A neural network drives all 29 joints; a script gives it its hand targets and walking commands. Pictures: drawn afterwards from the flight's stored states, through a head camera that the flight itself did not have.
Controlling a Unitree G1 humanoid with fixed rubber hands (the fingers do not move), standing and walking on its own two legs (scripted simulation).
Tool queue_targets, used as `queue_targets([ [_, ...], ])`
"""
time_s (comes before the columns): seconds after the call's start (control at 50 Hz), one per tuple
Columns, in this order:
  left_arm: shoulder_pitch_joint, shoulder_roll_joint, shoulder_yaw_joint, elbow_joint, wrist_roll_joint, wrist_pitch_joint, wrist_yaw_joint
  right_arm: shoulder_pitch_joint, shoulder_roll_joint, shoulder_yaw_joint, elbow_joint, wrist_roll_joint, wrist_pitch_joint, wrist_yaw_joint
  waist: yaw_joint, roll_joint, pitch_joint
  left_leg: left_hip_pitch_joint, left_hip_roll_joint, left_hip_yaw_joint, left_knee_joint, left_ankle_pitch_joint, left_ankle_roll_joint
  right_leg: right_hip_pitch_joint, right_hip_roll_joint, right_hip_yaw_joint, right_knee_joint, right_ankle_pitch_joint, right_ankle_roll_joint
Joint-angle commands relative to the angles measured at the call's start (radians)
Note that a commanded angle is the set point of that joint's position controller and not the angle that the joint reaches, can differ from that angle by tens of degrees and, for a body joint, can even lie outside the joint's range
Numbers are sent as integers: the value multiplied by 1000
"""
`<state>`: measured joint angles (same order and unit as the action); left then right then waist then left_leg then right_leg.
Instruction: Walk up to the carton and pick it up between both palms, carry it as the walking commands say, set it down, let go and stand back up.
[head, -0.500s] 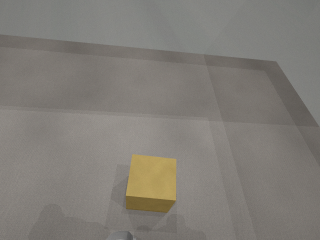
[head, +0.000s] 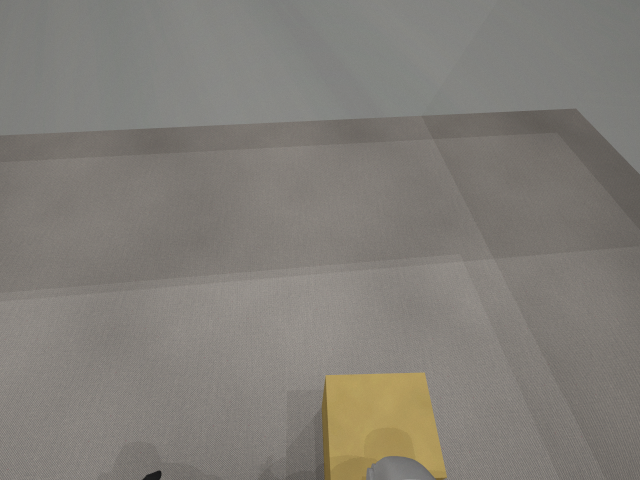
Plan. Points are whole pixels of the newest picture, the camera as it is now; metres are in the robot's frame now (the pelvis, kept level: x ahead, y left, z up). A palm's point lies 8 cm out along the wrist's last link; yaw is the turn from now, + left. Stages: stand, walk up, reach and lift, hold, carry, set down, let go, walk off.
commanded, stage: walk up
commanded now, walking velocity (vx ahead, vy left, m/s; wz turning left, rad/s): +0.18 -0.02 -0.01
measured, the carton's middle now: (373, 436) +0.30 -0.16 -0.63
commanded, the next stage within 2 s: none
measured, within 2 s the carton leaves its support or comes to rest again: neither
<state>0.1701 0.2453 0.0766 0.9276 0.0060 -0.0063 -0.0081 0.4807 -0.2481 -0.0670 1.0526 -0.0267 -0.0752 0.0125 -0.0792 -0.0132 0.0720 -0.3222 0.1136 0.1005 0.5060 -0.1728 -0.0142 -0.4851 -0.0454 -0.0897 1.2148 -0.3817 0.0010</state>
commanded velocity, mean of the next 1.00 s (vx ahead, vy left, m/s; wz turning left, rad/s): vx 0.00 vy -0.01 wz -0.01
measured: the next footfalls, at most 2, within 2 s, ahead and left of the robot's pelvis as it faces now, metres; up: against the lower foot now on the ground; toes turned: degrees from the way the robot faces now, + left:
right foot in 0.22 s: +0.09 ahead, -0.13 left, +0.00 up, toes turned -6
left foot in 0.56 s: -0.02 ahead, +0.07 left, +0.00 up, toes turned +5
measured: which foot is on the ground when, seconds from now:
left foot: down 0.00-0.24, up 0.26-0.54, down 0.56-1.00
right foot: up 0.00-0.20, down 0.22-1.00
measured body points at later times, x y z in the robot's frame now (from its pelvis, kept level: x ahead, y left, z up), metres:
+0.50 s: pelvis +0.00 -0.05 +0.00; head +0.02 -0.05 +0.45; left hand +0.03 +0.18 -0.15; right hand +0.02 -0.29 -0.16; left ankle -0.05 +0.08 -0.72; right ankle +0.05 -0.13 -0.74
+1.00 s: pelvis -0.03 -0.04 +0.00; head -0.02 -0.05 +0.45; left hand -0.06 +0.17 -0.15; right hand -0.06 -0.25 -0.16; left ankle -0.06 +0.07 -0.74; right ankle +0.05 -0.13 -0.74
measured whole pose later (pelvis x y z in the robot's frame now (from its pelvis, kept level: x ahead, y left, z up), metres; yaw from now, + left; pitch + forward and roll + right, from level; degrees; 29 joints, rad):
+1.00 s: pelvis -0.03 -0.04 +0.00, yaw +1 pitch -2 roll +1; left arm 0.33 0.14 0.00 1.13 0.00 0.01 0.02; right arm 0.35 -0.13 0.00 1.11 -0.01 0.01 -0.03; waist 0.01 0.00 0.04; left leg -0.09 0.00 0.08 0.40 -0.27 0.01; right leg -0.26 -0.02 -0.11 0.41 -0.11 -0.04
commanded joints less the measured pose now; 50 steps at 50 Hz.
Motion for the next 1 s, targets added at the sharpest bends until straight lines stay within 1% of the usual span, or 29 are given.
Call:
queue_targets([
  [0.0,45,-60,-31,-46,10,13,-8,-57,-35,19,-29,1,-4,-13,84,258,-30,-34,158,-144,-275,147,96,89,-12,6,-279,77,-7],
  [0.04,28,-69,-41,-34,-21,17,13,-52,-58,24,-26,-5,6,-31,70,149,19,9,171,-123,-203,647,113,133,-3,17,-442,43,18],
  [0.06,37,-51,-33,-28,-18,11,19,-40,-55,26,-25,8,19,-41,74,181,-11,46,179,-133,-171,689,134,163,12,11,-479,59,8],
  [0.08,58,-63,-35,-10,-13,14,24,-18,-65,24,-3,8,23,-44,63,147,-53,100,187,-127,-161,637,135,193,12,8,-524,77,3],
  [0.1,122,-84,-45,-2,-26,10,32,-56,-103,11,-31,16,30,-43,104,220,-84,77,179,-127,-145,488,118,249,-12,42,-639,154,-14],
  [0.12,119,-31,-35,27,-15,12,37,-84,-106,9,-37,26,40,-43,84,175,-81,58,145,-106,-107,358,102,286,28,-24,-723,260,-5],
  [0.14,111,3,-24,24,-4,8,43,-74,-113,2,-44,22,51,-35,77,124,-126,49,113,-85,-93,150,70,345,-4,14,-805,325,-7],
  [0.16,119,50,-9,31,4,4,51,-43,-80,11,-48,28,55,-40,63,42,-89,51,90,-96,-14,125,40,368,-51,55,-837,418,-4],
  [0.18,95,89,0,16,12,-3,55,17,-13,20,-53,27,64,-47,20,-99,-107,-10,45,-43,67,41,-2,385,-169,156,-844,560,-33],
  [0.2,64,73,-10,-8,4,-2,56,55,13,24,-56,5,71,-42,-19,-168,-97,-49,-1,1,135,-187,-18,368,-255,240,-893,694,-77],
  [0.22,100,12,-30,8,-4,-8,51,6,34,23,-49,6,87,-42,29,-165,-53,-22,-27,-31,239,-289,-13,287,-251,164,-901,675,-110],
  [0.24,129,-12,-45,30,8,-20,40,58,60,24,-14,28,109,-49,40,-219,-81,17,-32,-60,231,-332,-16,235,-295,230,-947,538,-143],
  [0.26,89,-32,-40,19,3,-19,30,2,59,26,-19,19,124,-49,59,-193,-34,33,-24,-64,280,-300,-13,146,-235,231,-1000,288,-121],
  [0.28,42,-6,-33,20,14,-13,30,-46,51,19,-43,9,130,-43,47,-215,13,44,-31,-84,313,-260,-13,68,-181,226,-1029,213,-104],
  [0.32,65,19,-38,29,9,-13,49,-88,63,22,-54,5,135,-38,51,-123,31,-29,-48,-63,329,-235,-28,144,-173,189,-989,313,-113],
  [0.34,32,32,-40,21,11,-14,54,-67,81,32,-36,4,130,-43,31,-116,9,-21,-51,-60,309,-241,-11,197,-171,166,-957,397,-142],
  [0.36,71,20,-36,41,3,-20,53,-86,46,19,-37,6,131,-44,55,-117,-53,-22,-60,-77,286,-248,-13,254,-190,196,-949,425,-147],
  [0.38,96,23,-42,30,13,-22,49,-77,48,19,-28,9,125,-50,61,-38,-50,-15,-53,-81,279,-261,-10,282,-221,211,-937,454,-160],
  [0.42,115,38,-34,50,0,-17,45,-130,46,20,-45,16,119,-50,84,-76,-111,28,-72,-79,166,-290,-5,309,-196,227,-933,322,-154],
  [0.44,104,44,-36,49,7,-8,43,-133,58,28,-38,19,120,-56,90,-96,-60,58,-70,-77,128,-260,-11,243,-196,245,-957,211,-143],
  [0.5,111,16,-36,75,-6,11,48,-81,84,43,4,30,93,-63,62,-26,-97,204,-37,-101,-180,25,-8,268,-143,164,-859,333,-110],
  [0.52,111,-8,-46,78,-11,5,41,-34,38,37,29,24,84,-70,52,22,-145,301,0,-131,-187,90,3,237,-136,161,-850,356,-88],
  [0.56,141,-44,-54,83,-22,1,31,-148,-36,28,5,0,79,-63,103,223,-92,218,118,-220,-221,85,46,208,-32,72,-826,220,-18],
  [0.58,132,-33,-62,93,-15,6,30,-181,-4,32,-8,0,76,-58,113,261,-61,85,88,-215,-254,-84,52,301,-47,65,-846,223,-22],
  [0.6,100,14,-47,97,-10,8,28,-209,13,34,-6,2,79,-53,105,219,-16,-13,53,-195,-299,-204,32,374,-46,88,-840,235,-23],
  [0.64,114,36,-29,112,-3,12,16,-183,32,49,6,12,69,-58,114,108,38,18,48,-179,-313,-189,26,349,-52,81,-823,278,-13],
  [0.76,200,-49,-71,185,-11,13,29,-113,8,44,24,24,78,-53,104,-33,135,-3,25,-181,-315,-286,36,268,-51,78,-880,146,3],
  [0.86,208,-34,-73,185,-11,10,35,-55,37,53,47,22,85,-46,86,-40,103,82,-16,-134,-248,-216,29,189,-71,129,-952,-2,-6],
  [0.98,227,3,-58,188,-2,-6,34,-43,60,61,79,22,67,-46,101,13,-17,110,-17,-119,-228,-138,31,298,-84,145,-928,120,-32],
])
